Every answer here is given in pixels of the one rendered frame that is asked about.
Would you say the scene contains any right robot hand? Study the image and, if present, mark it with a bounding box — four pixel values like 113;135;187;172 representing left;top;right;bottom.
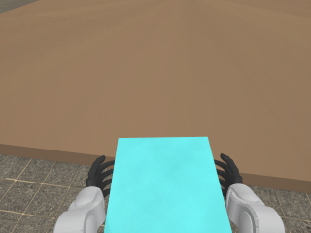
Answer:
214;153;243;200

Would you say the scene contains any carton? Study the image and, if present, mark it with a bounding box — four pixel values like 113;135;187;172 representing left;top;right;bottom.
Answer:
104;137;232;233

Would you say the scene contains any right robot forearm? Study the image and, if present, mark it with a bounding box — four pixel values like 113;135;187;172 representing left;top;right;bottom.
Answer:
225;183;286;233

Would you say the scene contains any left robot forearm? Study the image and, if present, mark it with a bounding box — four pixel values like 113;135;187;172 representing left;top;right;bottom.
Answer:
53;186;106;233

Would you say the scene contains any left robot hand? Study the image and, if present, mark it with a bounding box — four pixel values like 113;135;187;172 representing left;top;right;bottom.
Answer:
85;155;115;198

